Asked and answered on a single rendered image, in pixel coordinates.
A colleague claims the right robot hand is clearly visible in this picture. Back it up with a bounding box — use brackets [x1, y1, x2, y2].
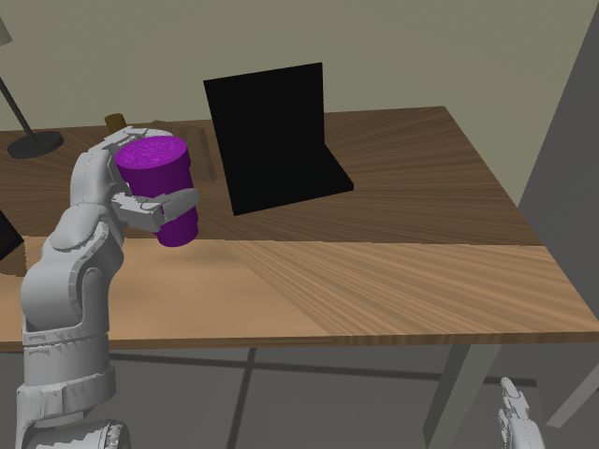
[498, 377, 547, 449]

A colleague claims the left robot arm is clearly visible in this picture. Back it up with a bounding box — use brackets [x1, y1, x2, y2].
[15, 203, 131, 449]

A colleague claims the desk lamp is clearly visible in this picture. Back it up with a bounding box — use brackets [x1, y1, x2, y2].
[0, 17, 64, 159]

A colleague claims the table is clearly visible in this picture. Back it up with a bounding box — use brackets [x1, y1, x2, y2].
[0, 106, 599, 449]

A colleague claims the left robot hand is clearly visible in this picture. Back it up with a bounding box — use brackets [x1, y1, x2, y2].
[70, 126, 200, 233]

